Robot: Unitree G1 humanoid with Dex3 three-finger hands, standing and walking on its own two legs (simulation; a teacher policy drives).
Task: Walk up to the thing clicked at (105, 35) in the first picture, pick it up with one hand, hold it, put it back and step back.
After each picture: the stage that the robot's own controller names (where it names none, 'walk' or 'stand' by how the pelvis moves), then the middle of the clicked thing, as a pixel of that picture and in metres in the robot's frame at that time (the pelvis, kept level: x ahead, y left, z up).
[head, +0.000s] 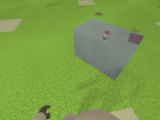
stand; (106, 35) +1.06 -0.17 -0.10
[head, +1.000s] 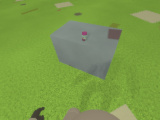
walk; (84, 36) +0.95 +0.15 -0.07
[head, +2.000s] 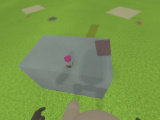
walk; (68, 62) +0.50 +0.24 -0.09
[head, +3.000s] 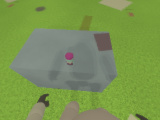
walk; (69, 59) +0.48 +0.19 -0.07
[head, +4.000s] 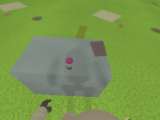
stand; (69, 63) +0.50 +0.19 -0.10
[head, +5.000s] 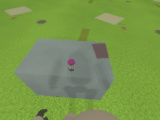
stand; (71, 65) +0.49 +0.19 -0.10
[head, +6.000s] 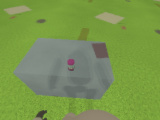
stand; (71, 65) +0.49 +0.19 -0.10
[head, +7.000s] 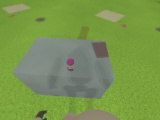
stand; (70, 65) +0.48 +0.19 -0.10
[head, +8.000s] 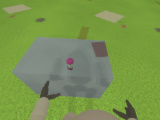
rise first; (70, 64) +0.49 +0.21 -0.10
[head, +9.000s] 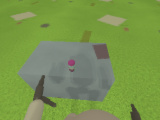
go down; (71, 66) +0.50 +0.21 -0.10
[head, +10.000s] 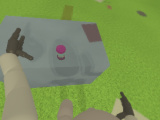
go down; (61, 53) +0.49 +0.19 -0.04
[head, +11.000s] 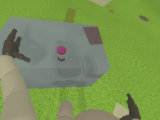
approach; (61, 54) +0.49 +0.20 -0.03
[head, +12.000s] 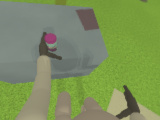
close in; (51, 43) +0.51 +0.22 +0.01
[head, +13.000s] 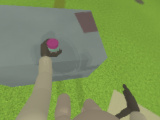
lift; (53, 48) +0.49 +0.20 +0.01
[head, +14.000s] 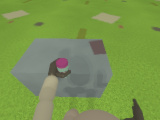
lift; (63, 68) +0.32 +0.18 +0.12
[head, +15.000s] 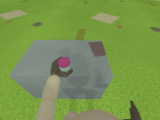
hold; (65, 67) +0.32 +0.17 +0.12
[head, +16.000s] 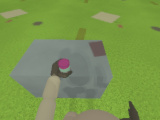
hold; (65, 68) +0.33 +0.17 +0.09
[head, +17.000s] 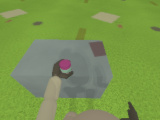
hold; (66, 69) +0.33 +0.17 +0.09
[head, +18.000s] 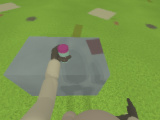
crouch; (64, 53) +0.42 +0.19 +0.12
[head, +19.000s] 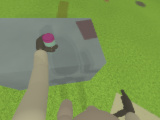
lower; (50, 43) +0.50 +0.23 +0.05
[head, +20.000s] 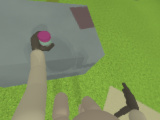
lower; (45, 41) +0.52 +0.23 +0.01
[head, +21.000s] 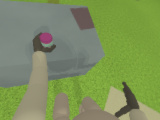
lower; (47, 43) +0.51 +0.22 +0.01
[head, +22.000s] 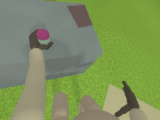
lower; (44, 40) +0.53 +0.22 +0.02
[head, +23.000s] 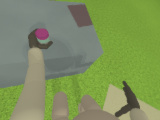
rest; (43, 39) +0.53 +0.23 +0.02
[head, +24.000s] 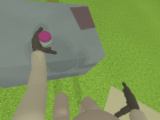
withdraw; (46, 42) +0.51 +0.23 +0.01
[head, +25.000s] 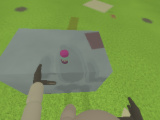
sink last; (64, 57) +0.50 +0.20 -0.04
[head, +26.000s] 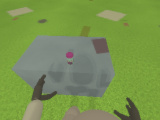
stand; (70, 58) +0.53 +0.22 -0.05
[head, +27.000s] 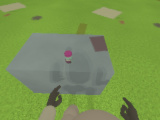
stand; (68, 57) +0.53 +0.22 -0.04
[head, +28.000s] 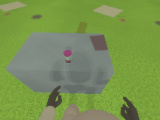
stand; (68, 57) +0.52 +0.22 -0.04
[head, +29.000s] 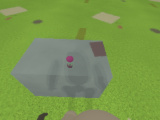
stand; (70, 62) +0.52 +0.21 -0.09
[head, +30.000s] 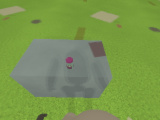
stand; (69, 63) +0.51 +0.20 -0.10
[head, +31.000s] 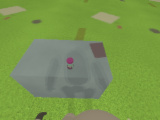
stand; (70, 64) +0.51 +0.20 -0.10
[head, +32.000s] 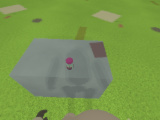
walk; (69, 64) +0.50 +0.20 -0.10
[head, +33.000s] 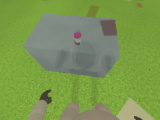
walk; (77, 39) +0.68 +0.16 -0.07
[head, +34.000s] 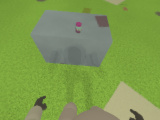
walk; (78, 28) +0.91 +0.20 -0.09
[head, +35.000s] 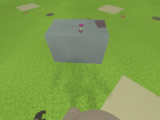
stand; (81, 28) +1.15 +0.23 -0.09
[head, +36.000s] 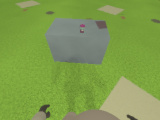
stand; (82, 29) +1.15 +0.19 -0.10
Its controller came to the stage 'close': yes
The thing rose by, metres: 0.22
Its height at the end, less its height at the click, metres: +0.00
